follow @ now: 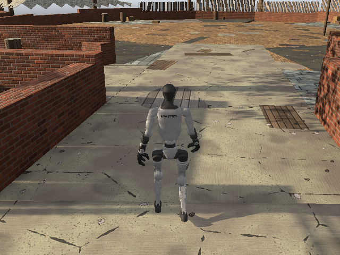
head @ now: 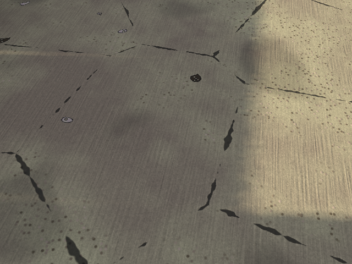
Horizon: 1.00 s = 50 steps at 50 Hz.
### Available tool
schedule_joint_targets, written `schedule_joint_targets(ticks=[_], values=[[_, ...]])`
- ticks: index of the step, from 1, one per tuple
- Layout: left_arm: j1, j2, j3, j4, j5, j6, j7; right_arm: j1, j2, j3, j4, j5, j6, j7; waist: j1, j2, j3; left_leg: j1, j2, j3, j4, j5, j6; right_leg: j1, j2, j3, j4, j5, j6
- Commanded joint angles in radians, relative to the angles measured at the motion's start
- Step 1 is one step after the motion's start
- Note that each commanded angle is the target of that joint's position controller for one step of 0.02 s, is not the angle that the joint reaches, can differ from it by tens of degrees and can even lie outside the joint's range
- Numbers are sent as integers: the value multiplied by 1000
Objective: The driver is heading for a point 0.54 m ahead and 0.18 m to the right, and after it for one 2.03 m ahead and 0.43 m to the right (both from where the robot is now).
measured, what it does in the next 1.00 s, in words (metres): steps on the spot, turning right: right foot, then left foot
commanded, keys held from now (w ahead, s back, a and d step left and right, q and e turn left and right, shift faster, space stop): e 0.60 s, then no key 0.40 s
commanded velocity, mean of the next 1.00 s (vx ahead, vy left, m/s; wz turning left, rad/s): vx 0.05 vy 0.00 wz -0.39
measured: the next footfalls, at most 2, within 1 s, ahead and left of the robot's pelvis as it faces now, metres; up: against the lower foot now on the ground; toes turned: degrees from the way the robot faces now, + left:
right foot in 0.32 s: +0.10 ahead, -0.13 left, +0.00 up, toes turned -12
left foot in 0.82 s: +0.11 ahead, +0.09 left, +0.00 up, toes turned -27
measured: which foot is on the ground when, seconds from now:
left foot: down 0.00-0.32, up 0.34-0.80, down 0.82-1.00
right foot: up 0.00-0.30, down 0.32-0.84, up 0.86-1.00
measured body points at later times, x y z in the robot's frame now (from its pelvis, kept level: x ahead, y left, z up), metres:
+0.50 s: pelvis +0.07 -0.04 +0.02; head +0.10 -0.08 +0.46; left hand +0.25 +0.20 -0.07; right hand +0.20 -0.35 -0.09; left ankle +0.08 +0.11 -0.63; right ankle +0.07 -0.12 -0.72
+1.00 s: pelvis +0.04 +0.00 +0.02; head +0.07 +0.02 +0.47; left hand +0.32 +0.17 -0.08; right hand +0.06 -0.28 -0.08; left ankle +0.07 +0.10 -0.72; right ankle -0.03 -0.13 -0.66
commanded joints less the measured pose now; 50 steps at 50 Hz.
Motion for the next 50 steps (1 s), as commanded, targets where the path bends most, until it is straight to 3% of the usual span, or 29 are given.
schedule_joint_targets(ticks=[1, 2, 3, 5, 7, 8, 11, 12, 13, 14, 15, 16, 17, 18, 19, 20, 21, 22, 27, 36, 39, 41, 42, 43, 44, 45, 46, 48, 50], values=[[37, 124, 30, -104, -49, -2, 8, 231, -186, -56, 1, 30, 21, -4, -73, 210, -241, 548, 377, -410, -196, 663, 325, -493, -20, 56, 439, -91, 13], [-24, 144, 39, -116, -37, 26, 15, 160, -132, -38, -19, 38, 20, -2, -78, 113, -142, 387, 335, -327, -252, 562, 298, -451, -68, 49, 373, -38, 13], [-6, 117, 42, -123, -27, 61, 20, 70, -119, -31, -25, 32, 23, -1, -19, 130, -93, 277, 320, -256, -286, 444, 268, -401, -103, 45, 275, -6, 15], [-2, 65, 38, -142, -5, 108, 26, -11, -150, -46, -26, 16, 34, -9, 17, 126, -54, 90, 290, -167, -357, 356, 246, -261, -105, -16, 146, 66, 22], [6, 40, 32, -161, 2, 111, 21, -37, -180, -57, -22, 8, 39, -24, 26, 127, -110, 88, 268, -56, -339, 496, 236, -165, -97, -49, 54, 233, 16], [3, 42, 34, -168, 1, 110, 15, -45, -178, -58, -21, 15, 42, -29, 23, 127, -133, 120, 266, -24, -330, 511, 230, -154, -89, -57, 7, 282, 13], [13, 94, 61, -184, 5, 127, -5, -103, -185, -60, -42, 32, 36, -27, 28, 92, -197, 166, 297, 42, -246, 480, 216, -59, -76, -90, 33, 420, 7], [6, 92, 68, -198, 0, 139, -8, -118, -179, -59, -43, 38, 34, -20, 30, 121, -181, 154, 293, 58, -220, 440, 197, -44, -67, -109, 15, 399, 3], [-41, 78, 64, -234, -2, 149, -10, -97, -166, -58, -24, 62, 36, -19, 7, 166, -125, 193, 309, 38, -214, 425, 168, -100, -84, -74, -101, 297, -15], [-52, 77, 69, -247, 1, 155, -12, -87, -171, -62, -13, 73, 39, -14, 8, 162, -103, 219, 306, 52, -166, 442, 147, -79, -69, -100, -180, 295, -27], [-67, 49, 65, -255, -7, 149, -8, -52, -154, -61, 19, 82, 50, -15, 5, 147, -56, 243, 257, 86, -123, 411, 113, -78, -9, -168, -381, 315, -49], [-20, 91, 84, -246, 3, 140, -3, -4, -154, -65, 38, 79, 56, -20, 14, 64, -71, 221, 198, 121, 21, 338, 68, 42, 4, -133, -513, 551, -81], [35, 255, 130, -248, 11, 132, 9, -2, -130, -60, -4, 46, 58, -27, 3, -228, -69, -55, 53, 161, 306, -110, -25, 241, -221, 225, -511, 1139, -201], [12, 258, 113, -284, 31, 108, 0, -33, -114, -50, -25, 13, 69, -39, 5, -233, -130, -179, -32, -32, 560, -449, -58, 227, -360, 444, -544, 1188, -374], [-14, 255, 103, -280, 26, 82, -13, -88, -127, -50, -53, 18, 84, -55, 0, -188, -125, -232, -39, -83, 656, -489, -57, 171, -377, 463, -579, 1105, -411], [-56, 206, 90, -295, 7, 64, -10, -93, -139, -56, -55, 33, 94, -70, -17, -106, -108, -229, -23, -108, 673, -421, -49, 152, -334, 396, -565, 1014, -362], [-99, 175, 79, -303, -10, 60, -3, -83, -145, -59, -43, 28, 104, -84, -34, -50, -100, -225, -6, -115, 627, -346, -48, 127, -304, 337, -556, 954, -305], [-126, 158, 73, -310, -16, 62, 11, -86, -144, -60, -39, 17, 113, -95, -41, -66, -107, -196, 0, -119, 592, -288, -52, 112, -281, 302, -550, 954, -274], [-99, 160, 69, -336, -2, 81, 53, -111, -104, -39, -45, 25, 111, -84, -20, -62, -203, -110, -59, -99, 486, -127, -76, 189, -228, 265, -511, 1043, -257], [-180, 140, 52, -389, 9, 118, 28, -84, -88, -20, -64, 33, 105, -51, -8, -134, -178, 56, -65, -68, 266, -163, -62, 106, -197, 331, -492, 952, -234], [-183, 116, 43, -369, -11, 123, 25, -61, -69, -11, -79, 41, 96, -34, -11, -155, -148, 80, -41, -84, 39, -190, -37, 136, -194, 381, -490, 878, -209], [-204, 108, 39, -361, -27, 123, 32, 19, -68, -12, -53, 25, 87, -26, -54, -118, -148, 238, -32, -81, -220, 40, 8, 76, -147, 365, -476, 706, -149], [-174, 98, 41, -359, -20, 120, 36, 32, -112, -18, -53, 3, 86, -23, -25, -5, -146, 312, 73, -196, -260, 242, 61, 3, -74, 298, -388, 494, -93], [-127, 100, 43, -349, -4, 112, 39, 4, -136, -16, -65, -8, 81, -29, 23, 184, -111, 342, 241, -351, -253, 613, 181, -114, 56, 207, -280, 76, -29], [-176, 148, 60, -360, 12, 100, 43, -22, -139, -15, -73, -22, 68, -29, -6, 222, -83, 200, 360, -466, -317, 573, 331, -128, 59, 184, -102, -68, 33], [-218, 175, 68, -365, 8, 98, 47, -64, -133, -10, -77, -18, 65, -31, 0, 185, -37, 193, 319, -432, -336, 487, 326, -161, 45, 156, -1, -62, 57], [-223, 165, 72, -351, 7, 103, 50, -86, -117, -9, -81, -7, 67, -38, 2, 142, -36, 217, 270, -379, -322, 462, 291, -185, 39, 155, 73, -17, 80], [-176, 114, 64, -311, 5, 124, 52, -90, -76, 7, -80, 11, 74, -44, 8, 103, -45, 264, 216, -295, -283, 517, 254, -196, 28, 163, 156, 27, 122], [-177, 78, 53, -304, -9, 126, 46, -62, -53, 16, -73, 20, 86, -50, -8, 123, -40, 324, 171, -251, -280, 407, 225, -214, 3, 139, 38, 40, 130]])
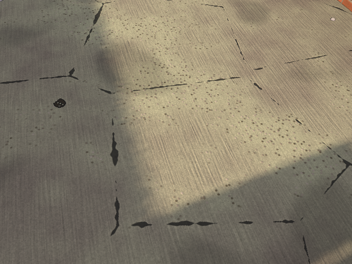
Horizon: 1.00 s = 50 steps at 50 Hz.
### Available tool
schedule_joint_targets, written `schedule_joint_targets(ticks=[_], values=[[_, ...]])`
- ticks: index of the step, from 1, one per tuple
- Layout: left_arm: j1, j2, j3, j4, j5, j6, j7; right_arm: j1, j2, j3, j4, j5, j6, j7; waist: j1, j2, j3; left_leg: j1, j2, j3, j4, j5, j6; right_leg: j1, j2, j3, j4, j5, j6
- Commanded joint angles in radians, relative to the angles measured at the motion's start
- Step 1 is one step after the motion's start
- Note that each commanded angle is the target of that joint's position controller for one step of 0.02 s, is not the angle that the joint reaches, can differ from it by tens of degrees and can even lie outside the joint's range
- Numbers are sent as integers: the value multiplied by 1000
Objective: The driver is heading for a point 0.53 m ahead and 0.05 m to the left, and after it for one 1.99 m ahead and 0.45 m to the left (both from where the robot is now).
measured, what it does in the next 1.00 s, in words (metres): goes down: right foot, then left foot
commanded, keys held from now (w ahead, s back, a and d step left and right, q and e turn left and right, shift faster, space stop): no key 0.06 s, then w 0.92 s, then w+q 0.02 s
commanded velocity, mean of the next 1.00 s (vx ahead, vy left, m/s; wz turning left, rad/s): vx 0.35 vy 0.00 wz -0.03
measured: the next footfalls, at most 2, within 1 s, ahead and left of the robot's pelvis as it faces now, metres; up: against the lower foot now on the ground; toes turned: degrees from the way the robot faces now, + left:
right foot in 0.16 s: -0.02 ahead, -0.15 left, +0.00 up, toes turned +4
left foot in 0.48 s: +0.07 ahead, +0.09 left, +0.00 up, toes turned +1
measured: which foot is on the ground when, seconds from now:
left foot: down 0.00-0.20, up 0.22-0.46, down 0.48-1.00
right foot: up 0.00-0.14, down 0.16-0.48, up 0.50-0.98, down 1.00-1.00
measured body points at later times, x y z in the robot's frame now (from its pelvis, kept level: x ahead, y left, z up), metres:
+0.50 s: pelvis +0.05 +0.00 -0.02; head +0.05 +0.01 +0.43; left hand +0.03 +0.28 -0.14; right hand +0.21 -0.26 -0.10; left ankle +0.02 +0.09 -0.74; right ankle -0.06 -0.15 -0.73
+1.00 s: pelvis +0.31 -0.04 -0.11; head +0.33 -0.03 +0.34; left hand +0.58 +0.16 -0.16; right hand +0.20 -0.30 -0.23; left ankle +0.03 +0.09 -0.73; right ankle +0.44 -0.13 -0.84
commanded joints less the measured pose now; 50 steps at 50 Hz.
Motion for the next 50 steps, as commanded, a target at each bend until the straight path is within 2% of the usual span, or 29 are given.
schedule_joint_targets(ticks=[1, 3, 5, 7, 9, 10, 12, 14, 16, 19, 21, 23, 24, 25, 26, 27, 28, 29, 31, 34, 35, 37, 39, 40, 43, 46, 48, 49, 50], values=[[-2, 24, 9, -47, -5, -5, -2, -102, -98, -16, -83, 11, -3, -11, 31, 178, -51, 93, 207, -183, -119, 405, 170, -10, -82, -26, -106, 13, 30], [-15, -7, -9, -49, 3, -9, -5, -65, -133, -27, -61, 14, 9, -11, -3, 219, -66, 80, 188, -184, -123, 304, 158, 92, -102, -103, -283, 8, 20], [36, 21, -1, -18, -4, -15, -9, -29, -162, -32, -43, 23, 17, -14, -1, 208, -73, 50, 172, -208, -159, -11, 149, 187, -82, -161, -467, 122, -2], [87, 63, 10, 16, -1, -26, -5, 11, -215, -51, -27, 44, 15, -18, 0, 202, -18, -40, 153, -233, -201, -308, 121, 262, -49, -216, -551, 151, -53], [185, 68, 12, 42, 12, -47, -11, -45, -187, -47, -41, 34, -4, -11, 42, 172, -11, -151, 132, -212, -133, -309, 97, 339, -102, -166, -524, 120, -129], [237, 120, 29, 66, 17, -59, -18, -78, -130, -34, -63, 31, -16, -14, 45, 21, -6, -164, 36, -66, -43, -306, 49, 261, -143, -72, -567, -45, -185], [289, 166, 39, 80, 12, -85, -24, -154, -118, -31, -102, 35, -44, -10, 85, -185, 88, -356, -49, 72, 261, -191, -9, 281, -350, 300, -813, -284, -312], [274, 144, 30, 78, 11, -110, -17, -163, -151, -46, -112, 45, -71, 1, 78, -159, 143, -457, 20, -13, 404, -237, 19, 307, -401, 361, -846, -140, -334], [273, 123, 22, 84, -13, -124, -13, -149, -135, -43, -106, 47, -89, 18, 72, -108, 119, -476, 56, -13, 346, -161, 37, 382, -362, 248, -821, 25, -297], [263, 114, 20, 78, -7, -131, -20, -104, -110, -37, -78, 22, -95, 43, 57, -103, 24, -213, 4, 83, 314, -5, 8, 263, -266, 51, -771, 247, -278], [231, 118, 23, 64, -8, -137, -26, 1, -137, -48, -46, 26, -95, 55, 11, -98, -10, -70, 24, 62, 352, 85, 6, 168, -286, 34, -714, 292, -275], [169, 121, 20, 39, -16, -135, -34, 145, -162, -67, -7, 32, -92, 50, -84, -65, -19, 129, -17, 101, 227, 98, 13, 51, -260, 14, -556, 393, -251], [134, 113, 14, 28, -15, -138, -35, 274, -192, -84, 32, 40, -93, 45, -159, -19, -40, 242, -12, 84, 127, 70, 27, -4, -218, -23, -339, 467, -221], [116, 58, -2, -9, -13, -148, -33, 404, -300, -110, 51, 22, -97, 38, -200, 218, -87, 365, 161, -189, -25, -8, 114, -158, -112, -109, 80, 325, -154], [240, -10, -20, 12, 3, -164, -39, 353, -277, -81, 16, 33, -99, 40, -74, 329, -101, 387, 308, -429, -7, 205, 166, -332, -60, -45, 344, -118, -154], [289, 4, -20, -4, -59, -182, -43, 329, -315, -95, 23, 41, -102, 51, -23, 363, -76, 346, 435, -727, -217, 86, 312, -495, -31, -32, 401, -55, -163], [158, 84, -3, -19, -75, -178, -32, 260, -267, -83, 8, 42, -109, 57, -13, 158, 49, 270, 448, -709, -239, -8, 330, -583, -107, -53, 453, 10, -170], [106, 108, 4, -18, -55, -163, -28, 196, -207, -61, -3, 43, -107, 58, 3, 23, 95, 182, 409, -582, -213, 60, 308, -563, -144, -44, 404, 89, -166], [131, 83, -1, -9, -16, -134, -37, 97, -183, -44, -26, 30, -99, 48, 64, 75, 92, 41, 305, -372, -239, 150, 242, -421, -205, -56, 232, 190, -141], [77, 33, -18, -18, 20, -149, -58, 156, -202, -47, 17, 7, -91, 13, 42, 95, 69, 17, 241, -221, -250, 331, 214, -360, -202, -115, 134, 418, -117], [61, 37, -19, -13, 23, -157, -67, 191, -202, -44, 25, 6, -93, 5, 30, 52, 47, 49, 218, -166, -216, 358, 202, -369, -190, -142, 81, 523, -121], [-73, 55, -13, -50, 3, -189, -85, 296, -179, -32, 59, 22, -107, -17, -27, 93, 65, 154, 188, -138, -199, 230, 167, -468, -176, -136, -134, 683, -132], [-199, 12, -28, -73, 24, -215, -114, 311, -173, -28, 69, 27, -100, -32, -67, 86, 73, -28, 129, -58, -199, 54, 122, -198, -123, -198, -403, 988, -145], [-215, -3, -30, -73, 20, -216, -130, 322, -182, -31, 78, 24, -95, -29, -81, 92, 60, -83, 132, -53, -180, 17, 115, -86, -100, -206, -435, 1054, -148], [-241, 11, -25, -83, -10, -199, -146, 340, -167, -31, 101, 40, -83, -23, -80, 120, 100, -19, 160, -76, -54, -28, 109, -85, -108, -165, -497, 996, -174], [-263, 5, -34, -61, -7, -199, -142, 383, -148, -32, 122, 46, -54, -30, -106, 76, 129, 173, 185, -117, 131, 14, 100, -179, -151, -133, -616, 926, -158], [-157, 21, -23, -11, 6, -204, -131, 395, -153, -36, 137, 46, -40, -26, -70, 57, 82, 234, 162, -127, 327, 173, 102, -89, -159, -140, -695, 880, -163], [6, 41, -8, 47, 9, -204, -122, 378, -169, -38, 142, 31, -35, -17, 10, 47, 3, 169, 132, -107, 507, 279, 95, 117, -136, -178, -705, 882, -175], [203, 73, 8, 106, 16, -197, -113, 348, -170, -40, 141, 29, -37, -8, 114, 44, -79, -51, 91, -89, 757, 223, 68, 446, -181, -163, -646, 908, -201]])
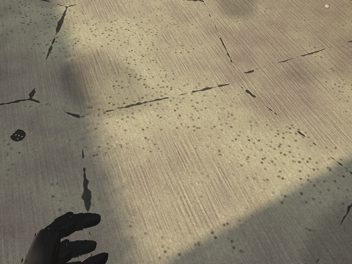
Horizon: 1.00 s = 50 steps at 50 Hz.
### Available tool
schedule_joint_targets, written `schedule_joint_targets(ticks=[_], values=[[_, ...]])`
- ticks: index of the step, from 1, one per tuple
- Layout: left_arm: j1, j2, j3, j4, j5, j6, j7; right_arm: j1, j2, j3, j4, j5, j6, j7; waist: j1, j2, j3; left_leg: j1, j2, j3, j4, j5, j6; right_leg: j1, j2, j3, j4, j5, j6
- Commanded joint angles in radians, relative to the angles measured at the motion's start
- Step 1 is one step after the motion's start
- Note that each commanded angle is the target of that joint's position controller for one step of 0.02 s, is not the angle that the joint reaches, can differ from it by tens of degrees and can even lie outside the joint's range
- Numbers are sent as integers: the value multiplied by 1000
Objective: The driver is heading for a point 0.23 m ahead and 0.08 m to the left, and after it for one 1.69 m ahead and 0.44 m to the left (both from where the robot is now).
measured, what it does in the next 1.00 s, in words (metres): goes down, turning left: left foot, then right foot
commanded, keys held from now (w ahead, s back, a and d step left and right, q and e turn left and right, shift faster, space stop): q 0.70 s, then no key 0.30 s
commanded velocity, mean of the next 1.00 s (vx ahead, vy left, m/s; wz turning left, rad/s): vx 0.12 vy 0.00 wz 0.39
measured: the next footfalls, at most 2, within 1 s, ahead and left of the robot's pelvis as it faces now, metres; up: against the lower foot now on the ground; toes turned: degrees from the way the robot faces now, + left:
left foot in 0.44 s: +0.30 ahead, +0.14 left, +0.00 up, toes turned +16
right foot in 0.92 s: +0.33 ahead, -0.09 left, +0.00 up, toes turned +26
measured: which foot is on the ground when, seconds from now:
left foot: down 0.00-0.00, up 0.02-0.42, down 0.44-1.00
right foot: down 0.00-0.46, up 0.48-0.90, down 0.92-1.00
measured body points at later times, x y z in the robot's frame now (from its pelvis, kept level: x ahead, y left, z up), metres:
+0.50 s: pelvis +0.19 +0.03 -0.05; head +0.23 +0.05 +0.40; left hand +0.25 +0.33 -0.18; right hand +0.43 -0.20 -0.12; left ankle +0.26 +0.12 -0.77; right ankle +0.12 -0.11 -0.73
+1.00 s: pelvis +0.25 +0.00 -0.04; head +0.27 +0.00 +0.41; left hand +0.25 +0.30 -0.15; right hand +0.50 -0.17 -0.13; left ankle +0.26 +0.13 -0.77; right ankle +0.30 -0.11 -0.77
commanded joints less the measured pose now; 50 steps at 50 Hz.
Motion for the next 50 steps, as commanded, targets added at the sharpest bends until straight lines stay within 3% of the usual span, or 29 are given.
schedule_joint_targets(ticks=[1, 2, 3, 4, 5, 6, 7, 8, 9, 11, 14, 18, 20, 22, 23, 24, 25, 26, 27, 28, 31, 34, 37, 43, 45, 46, 47, 48, 50], values=[[488, 143, 50, 122, 32, 8, 19, 36, -26, -13, -24, -10, -15, 23, 229, -116, -224, -656, -16, -107, 780, 43, 46, 874, -211, 111, 318, 499, -105], [564, 163, 55, 124, 25, 24, 26, 126, -67, 0, -37, 24, -40, 33, 244, -189, -419, -861, 2, -243, 915, -15, 15, 1112, -361, 282, 490, 719, -200], [585, 213, 82, 138, 10, 50, 30, 64, -122, -6, -78, 58, -56, 37, 276, -157, -500, -966, 32, -266, 936, 19, -15, 1123, -432, 427, 377, 358, -299], [452, 222, 86, 113, 17, 56, 42, -42, -151, -16, -125, 71, -62, 27, 221, -25, -415, -974, 87, -227, 755, 225, -16, 903, -430, 456, 195, -90, -312], [318, 140, 59, 78, 24, 44, 60, -155, -155, -25, -127, 45, -46, -7, 193, 89, -289, -913, 115, -185, 708, 355, -29, 647, -424, 463, 83, -178, -285], [224, 121, 45, 83, 16, 28, 61, -137, -138, -29, -121, 17, -12, -25, 112, 130, -157, -776, 137, -169, 622, 429, -47, 361, -407, 398, 27, -70, -262], [162, 105, 39, 92, 22, 18, 57, -98, -95, -28, -109, -10, 17, -33, 52, 116, -91, -662, 167, -181, 496, 458, -71, 175, -350, 304, 13, -8, -225], [142, 92, 37, 104, 26, 11, 53, -89, -61, -25, -111, -19, 30, -33, 39, 65, -45, -593, 178, -166, 364, 473, -86, 77, -289, 183, -8, 36, -189], [147, 104, 41, 117, 30, 6, 61, -132, -47, -26, -135, -21, 26, -33, 49, 22, -22, -577, 171, -144, 265, 513, -93, 51, -247, 112, -27, 95, -166], [173, 116, 47, 136, 26, 9, 89, -213, -38, -24, -183, -18, 11, -22, 71, -24, -57, -564, 161, -117, 78, 636, -85, 120, -216, 26, -17, 195, -139], [186, 135, 55, 143, 10, 38, 123, -288, -31, -26, -222, -17, 10, 2, 96, -3, -99, -530, 127, -69, -71, 778, -56, 218, -205, -55, -12, 175, -118], [205, 152, 69, 153, -14, 75, 136, -392, -53, -44, -293, -27, 31, 35, 120, 5, -60, -517, 104, -35, -182, 733, -7, 283, -219, -98, 37, -4, -74], [196, 172, 79, 148, -24, 91, 135, -401, -68, -55, -321, -26, 40, 50, 113, 10, -38, -499, 87, -11, -228, 637, 29, 296, -235, -97, 111, -27, -60], [212, 165, 82, 144, -25, 102, 134, -302, -113, -81, -309, -28, 36, 48, 66, 78, -79, -312, 32, 11, -375, 762, 87, 253, -169, -151, 342, -31, -2], [245, 144, 76, 124, 9, 97, 129, -233, -234, -115, -316, -33, 34, 27, 53, 281, -136, -101, 183, -239, -407, 1322, 172, 58, -60, -207, 640, -320, 87], [295, 85, 46, 89, 39, 90, 110, -232, -309, -117, -345, -50, 28, 25, 107, 418, -268, 113, 426, -623, -428, 1526, 397, -223, 113, -90, 951, -1104, 143], [244, 134, 56, 104, 17, 94, 97, -236, -244, -102, -362, -47, 28, 32, 54, 253, -354, 95, 405, -615, -468, 1314, 399, -245, 79, 85, 1017, -1091, 131], [182, 144, 59, 86, -7, 103, 99, -311, -219, -94, -373, -42, 27, 30, 73, 197, -255, 8, 364, -521, -485, 1188, 350, -290, 59, 82, 1008, -1013, 121], [170, 140, 62, 96, 1, 115, 111, -362, -194, -89, -376, -21, 35, 24, 100, 111, -181, -83, 308, -450, -508, 1044, 287, -293, 31, 76, 940, -931, 124], [165, 151, 68, 97, 11, 127, 122, -404, -184, -84, -386, -11, 46, 17, 121, 122, -140, -171, 271, -410, -529, 938, 250, -263, 17, 70, 867, -869, 132], [192, 128, 68, 104, 8, 142, 116, -444, -195, -89, -411, -32, 59, 10, 154, 193, -133, -308, 193, -364, -565, 821, 219, -132, 49, 46, 751, -779, 148], [149, 106, 60, 92, 7, 138, 121, -410, -205, -95, -404, -26, 62, -11, 129, 201, -148, -284, 187, -402, -572, 691, 217, -123, 57, 75, 620, -745, 161], [132, 114, 60, 92, 5, 133, 118, -417, -195, -91, -410, -32, 67, -21, 117, 236, -143, -289, 181, -423, -578, 556, 202, -89, 53, 83, 528, -719, 162], [147, 113, 57, 85, 1, 109, 95, -401, -162, -67, -392, -36, 77, -11, 110, 250, -126, -277, 182, -474, -535, 581, 198, 63, 50, 51, 311, -744, 126], [195, 107, 56, 101, 13, 100, 82, -385, -140, -56, -379, -27, 79, -10, 141, 215, -112, -323, 138, -440, -492, 578, 144, 209, 35, 38, 104, -589, 87], [213, 155, 63, 95, 32, 98, 82, -356, -118, -49, -373, -34, 73, -8, 126, 123, -105, -387, 83, -378, -401, 526, 88, 274, -82, 140, 57, -527, 43], [172, 200, 68, 109, 44, 100, 83, -332, -97, -46, -392, -34, 65, -4, 55, -100, -68, -403, -32, -205, -345, 433, 34, 190, -173, 273, 20, -513, -48], [126, 130, 47, 81, 47, 96, 84, -362, -138, -52, -389, -45, 59, -7, 79, -110, -45, -354, -16, -195, -316, 419, 3, 122, -217, 330, -26, -524, -99], [105, 128, 43, 79, 26, 89, 89, -397, -127, -54, -376, -50, 60, -7, 89, -76, -38, -303, 3, -173, -353, 518, -7, 142, -155, 260, -1, -576, -53]])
